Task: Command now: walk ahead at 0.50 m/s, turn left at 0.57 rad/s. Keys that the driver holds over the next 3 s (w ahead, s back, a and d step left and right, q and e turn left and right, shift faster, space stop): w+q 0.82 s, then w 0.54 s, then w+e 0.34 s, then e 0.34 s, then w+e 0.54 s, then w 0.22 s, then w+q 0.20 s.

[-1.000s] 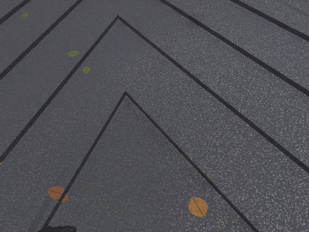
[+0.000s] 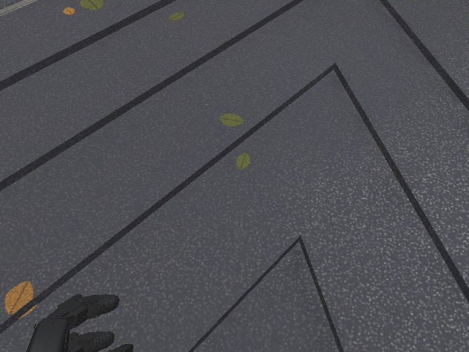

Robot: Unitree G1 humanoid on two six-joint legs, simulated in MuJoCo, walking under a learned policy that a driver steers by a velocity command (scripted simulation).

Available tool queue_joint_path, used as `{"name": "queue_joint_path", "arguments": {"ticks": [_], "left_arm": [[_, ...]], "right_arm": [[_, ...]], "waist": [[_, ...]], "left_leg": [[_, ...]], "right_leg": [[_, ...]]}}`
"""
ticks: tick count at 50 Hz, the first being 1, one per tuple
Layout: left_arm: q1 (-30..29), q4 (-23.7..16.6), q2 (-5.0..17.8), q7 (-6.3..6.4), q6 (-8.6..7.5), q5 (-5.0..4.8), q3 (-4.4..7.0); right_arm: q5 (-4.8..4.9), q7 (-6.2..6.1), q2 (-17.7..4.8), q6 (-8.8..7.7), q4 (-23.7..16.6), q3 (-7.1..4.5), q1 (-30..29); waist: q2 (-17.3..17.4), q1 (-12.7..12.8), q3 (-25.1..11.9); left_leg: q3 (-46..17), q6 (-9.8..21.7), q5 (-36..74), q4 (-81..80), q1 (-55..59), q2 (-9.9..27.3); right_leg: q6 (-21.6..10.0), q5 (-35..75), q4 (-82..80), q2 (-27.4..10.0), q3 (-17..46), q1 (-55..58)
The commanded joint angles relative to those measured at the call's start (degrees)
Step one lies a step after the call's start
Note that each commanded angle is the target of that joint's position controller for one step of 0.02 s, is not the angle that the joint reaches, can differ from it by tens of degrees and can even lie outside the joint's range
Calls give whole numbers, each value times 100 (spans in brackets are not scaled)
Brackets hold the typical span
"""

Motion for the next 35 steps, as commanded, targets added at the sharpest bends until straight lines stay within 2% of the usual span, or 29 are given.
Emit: {"name": "queue_joint_path", "arguments": {"ticks": [1, 2, 3, 4, 5, 6, 7, 8, 10, 14, 16, 18, 20, 21, 22, 23, 24, 25, 26, 27, 28, 29, 30, 31, 32, 33, 34, 35], "left_arm": [[1335, -115, 1149, 62, -156, 100, 420], [2094, 1, 1584, 100, -83, 179, 541], [2164, 82, 1267, 52, -31, 38, 487], [1848, -38, 831, 59, 2, 13, 370], [1532, -94, 691, 66, 52, 51, 311], [1322, -52, 573, 56, 80, 67, 265], [1230, -16, 471, 52, 76, 100, 218], [1205, 23, 455, 46, 64, 110, 212], [1254, 126, 520, 28, 17, 61, 247], [1333, 298, 771, 52, 20, 54, 325], [1375, 343, 828, 72, 61, 39, 324], [1592, 442, 933, 84, 128, -8, 340], [1850, 558, 1085, 103, 192, -53, 376], [1901, 593, 1148, 111, 228, -67, 386], [1948, 606, 1216, 98, 276, -80, 405], [1957, 613, 1300, 98, 307, -102, 419], [1955, 617, 1381, 110, 327, -121, 433], [1933, 616, 1488, 142, 360, -139, 455], [2225, 629, 1275, 166, 391, -128, 385], [2278, 610, 1245, 179, 360, -130, 324], [1715, 355, 1232, 139, 251, -102, 255], [1756, 139, 897, 2, 61, -7, 133], [1279, 16, 938, -106, -79, -124, 144], [901, -150, 934, -119, -102, -187, 152], [833, -133, 935, -69, -80, -109, 171], [981, -48, 913, -27, -30, -63, 193], [1174, 31, 858, -38, 52, -57, 195], [1284, 90, 801, -64, 124, -41, 189]], "right_arm": [[-86, 6, -400, -95, -538, -40, -470], [39, 9, -97, -137, -604, 66, 334], [91, -18, -472, -138, -589, 48, 442], [70, -27, -903, -101, -583, -70, 20], [-3, -38, -918, -58, -658, -92, -372], [-68, -26, -833, -49, -752, -102, -625], [-68, 0, -737, -27, -792, -117, -680], [-32, 27, -613, -4, -807, -102, -622], [-12, 57, -400, 38, -872, -61, -650], [-28, 103, -334, 62, -1017, -9, -977], [-28, 158, -336, 64, -1077, 12, -1240], [-22, 220, -237, 64, -1269, 80, -1756], [-40, 298, -145, 61, -1464, 145, -2182], [-28, 341, -165, 60, -1539, 148, -2290], [-43, 371, -221, 78, -1572, 138, -2337], [-37, 389, -294, 90, -1622, 109, -2318], [-47, 395, -400, 112, -1637, 57, -2196], [-64, 383, -529, 137, -1584, -18, -1859], [-47, 374, -820, 136, -1397, -167, -1369], [11, 349, -958, 156, -1137, -336, -542], [43, 266, -1299, 226, -1000, -507, 264], [5, 207, -1357, 195, -940, -438, 347], [-150, 196, -1090, 105, -1066, -294, 112], [-179, 238, -1008, -2, -1056, -252, -233], [-119, 240, -809, -73, -1036, -189, -554], [-112, 232, -709, -94, -1082, -147, -896], [-160, 215, -634, -101, -1175, -117, -1127], [-167, 193, -609, -105, -1228, -102, -1251]], "waist": [[503, 1102, -1167], [-925, 1004, -2066], [-1437, 1006, -2074], [-764, 1088, -1239], [-354, 1028, -703], [-226, 924, -279], [-318, 795, -109], [-432, 714, -45], [-445, 666, -13], [-279, 663, 23], [-250, 748, 101], [-194, 940, 283], [-152, 1075, 413], [-163, 1065, 446], [-158, 1062, 445], [-233, 975, 397], [-357, 835, 225], [-492, 579, -39], [-215, 378, -527], [-164, -74, -1127], [550, -665, -1453], [1240, -334, -2200], [701, -325, -2145], [345, -120, -1280], [179, 134, -926], [284, 381, -618], [435, 564, -489], [478, 675, -430]], "left_leg": [[-729, 308, 2178, 1512, -1040, 909], [118, -155, 163, 3326, -2906, 136], [225, -234, -1129, 4329, -3794, 443], [199, -276, -657, 4720, -4099, 722], [428, -313, -210, 4737, -4007, 919], [497, -328, 85, 4507, -3914, 1062], [528, -312, 278, 4320, -3719, 1216], [613, -315, 385, 4235, -3560, 1290], [710, -359, 591, 4079, -3569, 1374], [800, -487, 1457, 3271, -3728, 1438], [941, -464, 1928, 2787, -3642, 1419], [1101, -413, 1993, 2204, -3728, 1385], [1270, -327, 1876, 1765, -3778, 1356], [1323, -277, 1800, 1606, -3774, 1345], [1629, -214, 1315, 1557, -3597, 1162], [1747, -114, 1126, 1450, -3300, 1057], [1905, -1, 922, 1354, -2903, 853], [2098, 124, 782, 1260, -2296, 572], [2274, 378, 922, 1167, -979, 268], [1955, 699, 1245, 962, 862, 200], [438, 1249, 1037, 233, 2688, 996], [-1618, 1666, 782, -222, 3164, 2170], [-1742, 1546, 730, -365, 2590, 2234], [-1351, 1341, 1212, -562, 1762, 2076], [-1014, 1188, 1320, -726, 1172, 1926], [-732, 1099, 1391, -821, 509, 1772], [-587, 1101, 1361, -938, -74, 1656], [-469, 1116, 1366, -1055, -535, 1584]], "right_leg": [[-597, -239, -8, -812, 528, 2932], [-1585, -865, -113, -2179, 2656, 5101], [-1801, -2065, -541, -2621, 3941, 5172], [-1531, -2410, -704, -2353, 3251, 4457], [-1292, -1927, -814, -2093, 2470, 3727], [-1200, -1355, -995, -1853, 1919, 3091], [-1098, -940, -1146, -1656, 1464, 2706], [-1052, -697, -1290, -1520, 1108, 2460], [-1122, -212, -1492, -1470, 626, 2301], [-1166, 636, -1646, -1471, -177, 2405], [-1069, 779, -1637, -1406, -553, 2466], [-1006, 684, -1653, -1442, -749, 2666], [-971, 736, -1660, -1627, -856, 2976], [-932, 882, -1609, -1685, -935, 3159], [-930, 1169, -1500, -1697, -1071, 3178], [-880, 1859, -1283, -1709, -1195, 3196], [-811, 2948, -906, -1695, -1354, 3269], [-732, 4120, -303, -1656, -1508, 3281], [-561, 4954, 726, -1438, -1718, 2746], [-310, 4617, 1874, -1226, -1746, 1551], [58, 2211, 4019, -669, -1728, -332], [24, -2505, 5116, -297, -700, -1078], [-167, -2602, 5130, -518, 56, -1028], [-205, -2364, 4587, -628, 1, -1151], [-194, -2202, 4106, -790, -41, -1072], [-145, -2098, 3754, -863, -86, -789], [-56, -1986, 3651, -840, -124, -458], [54, -1815, 3564, -742, -248, -195]]}}
Next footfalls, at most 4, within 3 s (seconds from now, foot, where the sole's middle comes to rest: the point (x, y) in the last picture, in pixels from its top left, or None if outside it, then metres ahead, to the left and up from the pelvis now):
0.02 right None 0.17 -0.12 -0.77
0.50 left None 0.40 0.21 -0.73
0.96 right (202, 293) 0.63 0.05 -0.73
1.40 left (62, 270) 0.71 0.44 -0.69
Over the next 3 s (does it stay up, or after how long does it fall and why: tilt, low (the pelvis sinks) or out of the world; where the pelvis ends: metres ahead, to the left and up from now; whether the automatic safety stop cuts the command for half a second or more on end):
stays up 1.26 0.34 0.08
